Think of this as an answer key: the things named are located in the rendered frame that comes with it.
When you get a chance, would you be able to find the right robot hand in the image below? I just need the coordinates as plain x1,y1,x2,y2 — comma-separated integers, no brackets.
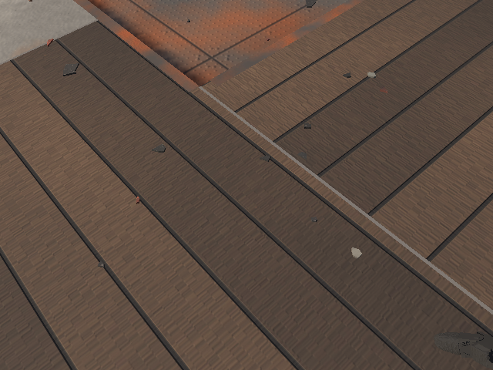
434,331,493,369

